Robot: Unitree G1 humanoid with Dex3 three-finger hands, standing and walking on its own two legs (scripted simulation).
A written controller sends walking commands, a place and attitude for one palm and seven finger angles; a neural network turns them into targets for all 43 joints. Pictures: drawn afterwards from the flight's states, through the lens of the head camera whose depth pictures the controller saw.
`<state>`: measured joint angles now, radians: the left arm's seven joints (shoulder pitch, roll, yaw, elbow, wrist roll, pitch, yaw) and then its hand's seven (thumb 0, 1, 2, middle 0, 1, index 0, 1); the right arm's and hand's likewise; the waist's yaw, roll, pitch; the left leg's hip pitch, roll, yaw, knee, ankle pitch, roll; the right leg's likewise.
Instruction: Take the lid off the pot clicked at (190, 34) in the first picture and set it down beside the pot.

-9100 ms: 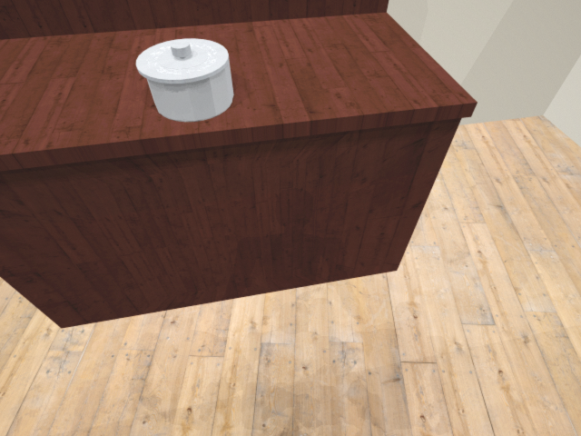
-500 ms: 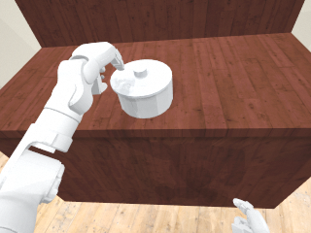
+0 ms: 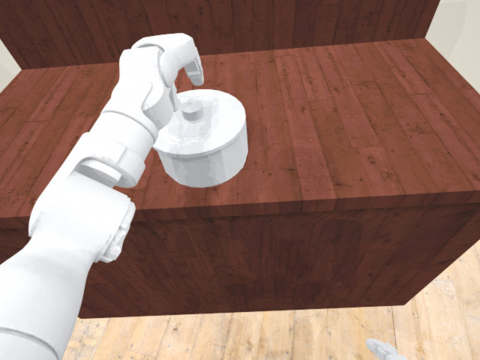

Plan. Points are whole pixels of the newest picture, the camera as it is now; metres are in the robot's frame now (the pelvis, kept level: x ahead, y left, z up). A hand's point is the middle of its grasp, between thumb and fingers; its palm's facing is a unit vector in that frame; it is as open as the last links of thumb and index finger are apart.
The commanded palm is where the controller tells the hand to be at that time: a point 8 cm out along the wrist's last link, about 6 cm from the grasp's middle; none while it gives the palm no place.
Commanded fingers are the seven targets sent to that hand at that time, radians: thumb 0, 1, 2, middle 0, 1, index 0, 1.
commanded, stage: move the open hand above the knob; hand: left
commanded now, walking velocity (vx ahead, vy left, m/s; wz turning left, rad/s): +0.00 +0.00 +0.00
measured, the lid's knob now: (192, 110) +0.52 +0.09 +0.15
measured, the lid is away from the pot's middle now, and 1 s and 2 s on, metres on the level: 0.01 0.01 0.01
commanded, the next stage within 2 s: lower the open fingers around the knob in 1.00 s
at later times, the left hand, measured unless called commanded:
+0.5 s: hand (183, 77) +0.50 +0.08 +0.23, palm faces -0.26 -0.07 -0.96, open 9.8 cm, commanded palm +0.48 +0.10 +0.29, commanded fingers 0.00 -0.36 1.68 -0.88 -0.08 -0.88 -0.08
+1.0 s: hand (187, 78) +0.49 +0.07 +0.23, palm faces -0.25 -0.05 -0.97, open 9.8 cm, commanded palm +0.48 +0.08 +0.29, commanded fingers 0.00 -0.36 1.68 -0.88 -0.08 -0.88 -0.08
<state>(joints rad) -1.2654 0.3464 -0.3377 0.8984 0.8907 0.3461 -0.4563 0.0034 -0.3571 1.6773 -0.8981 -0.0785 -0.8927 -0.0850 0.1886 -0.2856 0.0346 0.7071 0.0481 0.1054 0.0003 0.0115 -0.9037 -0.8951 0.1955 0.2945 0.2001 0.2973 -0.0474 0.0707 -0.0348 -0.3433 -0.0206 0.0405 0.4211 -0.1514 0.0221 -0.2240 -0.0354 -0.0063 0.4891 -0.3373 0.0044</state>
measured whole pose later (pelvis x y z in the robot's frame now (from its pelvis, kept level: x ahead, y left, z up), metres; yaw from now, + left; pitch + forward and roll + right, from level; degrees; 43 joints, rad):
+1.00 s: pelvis +0.00 +0.01 +0.00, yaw -1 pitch +6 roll +1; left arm -1.43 0.29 -0.32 1.16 0.92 0.36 -0.40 0.00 -0.36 1.68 -0.90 -0.08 -0.89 -0.08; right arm 0.23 -0.27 0.04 0.75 0.04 0.06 -0.03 0.01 -0.90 -0.89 0.20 0.29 0.20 0.30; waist -0.09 0.06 -0.07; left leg -0.38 -0.01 0.06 0.41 -0.14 0.03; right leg -0.27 -0.03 0.02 0.48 -0.32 0.01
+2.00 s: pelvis +0.01 +0.00 +0.00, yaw -1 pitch +8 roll +1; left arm -1.36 0.28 -0.32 1.22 0.89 0.37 -0.42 0.00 -0.35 1.68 -0.91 -0.09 -0.89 -0.08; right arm 0.27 -0.27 0.02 0.77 0.04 0.07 -0.03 0.01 -0.90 -0.89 0.20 0.29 0.20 0.30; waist -0.11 0.05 -0.08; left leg -0.41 -0.01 0.06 0.44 -0.17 0.02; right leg -0.29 -0.02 0.02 0.50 -0.34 0.01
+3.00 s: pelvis +0.00 +0.00 +0.00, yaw -2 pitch +9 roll +1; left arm -1.39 0.29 -0.32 1.27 0.89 0.37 -0.42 0.00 -0.14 1.18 -0.66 -0.62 -0.62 -0.60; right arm 0.30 -0.29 0.01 0.78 0.04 0.07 -0.04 0.01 -0.90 -0.89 0.20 0.29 0.20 0.30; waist -0.13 0.04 -0.09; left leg -0.44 0.00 0.06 0.47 -0.18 0.03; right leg -0.32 -0.02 0.02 0.51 -0.34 0.01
